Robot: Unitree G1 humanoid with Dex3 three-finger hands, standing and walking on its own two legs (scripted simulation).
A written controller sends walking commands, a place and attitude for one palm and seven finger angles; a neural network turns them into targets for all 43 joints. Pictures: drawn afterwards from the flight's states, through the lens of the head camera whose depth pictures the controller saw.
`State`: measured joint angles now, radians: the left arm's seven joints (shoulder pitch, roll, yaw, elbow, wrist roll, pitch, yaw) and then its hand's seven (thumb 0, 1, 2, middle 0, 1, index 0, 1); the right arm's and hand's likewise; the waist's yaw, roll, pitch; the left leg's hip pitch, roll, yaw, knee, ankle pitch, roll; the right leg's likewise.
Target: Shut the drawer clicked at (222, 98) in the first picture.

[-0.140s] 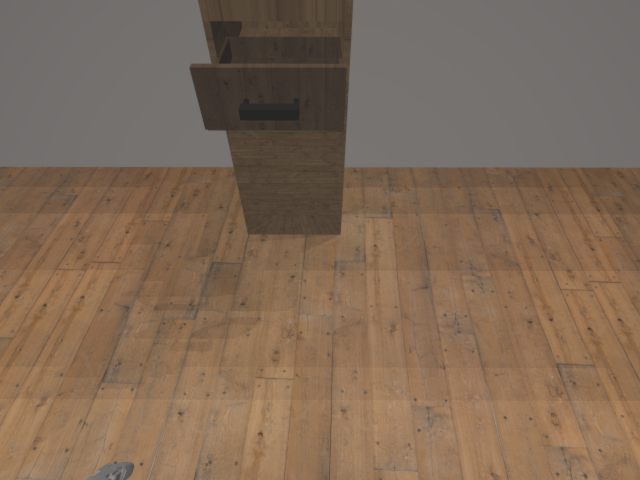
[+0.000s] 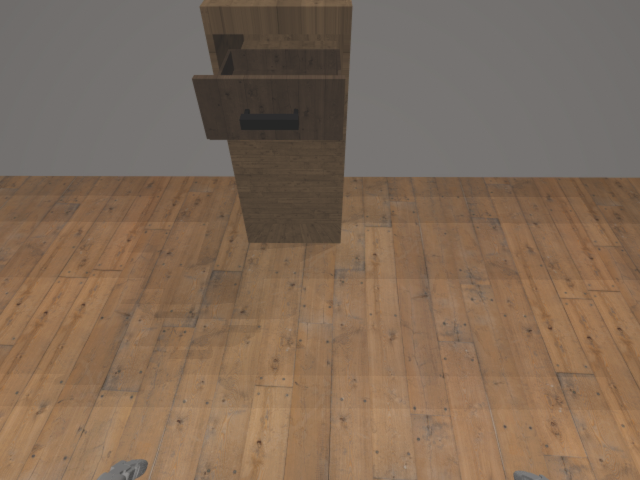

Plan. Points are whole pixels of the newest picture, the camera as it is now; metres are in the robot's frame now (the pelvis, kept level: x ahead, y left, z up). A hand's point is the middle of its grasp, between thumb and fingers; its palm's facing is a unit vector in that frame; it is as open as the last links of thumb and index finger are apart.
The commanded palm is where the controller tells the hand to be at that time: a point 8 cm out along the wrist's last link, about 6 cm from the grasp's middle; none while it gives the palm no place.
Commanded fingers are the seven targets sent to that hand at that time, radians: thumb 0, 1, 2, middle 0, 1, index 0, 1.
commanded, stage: stand and wait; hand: left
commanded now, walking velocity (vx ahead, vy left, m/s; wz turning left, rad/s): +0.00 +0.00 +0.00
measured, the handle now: (270, 117) +0.88 +0.18 +0.00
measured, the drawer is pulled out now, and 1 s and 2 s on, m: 0.27 0.27 0.27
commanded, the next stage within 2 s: look at it before walking up in 0.68 s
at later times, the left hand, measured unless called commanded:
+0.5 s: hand out of the picture +0.05 +0.23 -0.15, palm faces -0.03 -0.94 -0.33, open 7.4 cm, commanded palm none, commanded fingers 0.00 0.90 0.90 -0.20 -0.30 -0.20 -0.30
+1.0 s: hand out of the picture +0.05 +0.22 -0.15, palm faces -0.03 -0.95 -0.32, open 7.4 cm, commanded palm none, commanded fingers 0.00 0.90 0.90 -0.20 -0.30 -0.20 -0.30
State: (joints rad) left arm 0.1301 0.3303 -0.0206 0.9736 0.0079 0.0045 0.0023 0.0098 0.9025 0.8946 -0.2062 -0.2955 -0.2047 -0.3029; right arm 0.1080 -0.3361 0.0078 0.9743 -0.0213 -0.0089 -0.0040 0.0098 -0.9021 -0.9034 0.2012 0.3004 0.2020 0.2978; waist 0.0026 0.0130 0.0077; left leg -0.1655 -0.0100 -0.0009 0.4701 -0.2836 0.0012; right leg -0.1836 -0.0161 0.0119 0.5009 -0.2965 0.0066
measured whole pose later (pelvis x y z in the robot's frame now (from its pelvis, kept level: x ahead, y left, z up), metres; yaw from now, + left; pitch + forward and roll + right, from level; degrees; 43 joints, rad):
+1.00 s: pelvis -0.02 -0.01 +0.01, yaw -1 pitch -2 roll +0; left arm 0.16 0.31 -0.01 1.08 0.01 0.00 0.00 0.01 0.90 0.89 -0.21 -0.30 -0.20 -0.30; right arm 0.15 -0.31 0.01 1.11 -0.02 -0.01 0.00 0.01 -0.90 -0.90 0.20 0.30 0.20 0.30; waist 0.00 0.00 0.02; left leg -0.14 0.02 0.00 0.36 -0.19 -0.02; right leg -0.16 0.01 0.02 0.38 -0.20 -0.01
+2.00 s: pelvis +0.14 -0.04 -0.01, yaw -8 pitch -1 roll +0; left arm 0.28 0.16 0.05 1.05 0.01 -0.08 0.00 0.01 0.91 0.89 -0.20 -0.30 -0.20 -0.30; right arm 0.41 -0.15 -0.03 1.20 -0.02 -0.02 -0.01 0.01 -0.90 -0.90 0.20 0.30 0.20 0.30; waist 0.01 0.02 0.07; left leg -0.29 0.08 0.08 1.16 -0.46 0.01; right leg -0.26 0.01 -0.12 0.64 -0.36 -0.07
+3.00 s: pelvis +0.33 -0.02 +0.00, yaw -1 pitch +0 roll +1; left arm 0.34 0.13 0.03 1.07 0.03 0.00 0.02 0.00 0.91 0.90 -0.20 -0.29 -0.20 -0.30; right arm 0.36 -0.15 -0.06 1.11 -0.02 0.02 -0.01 0.01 -0.91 -0.90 0.20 0.30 0.20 0.30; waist -0.01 0.02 -0.04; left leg -0.30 -0.09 0.06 0.52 -0.28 0.07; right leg -0.15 0.00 -0.05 0.46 -0.31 -0.04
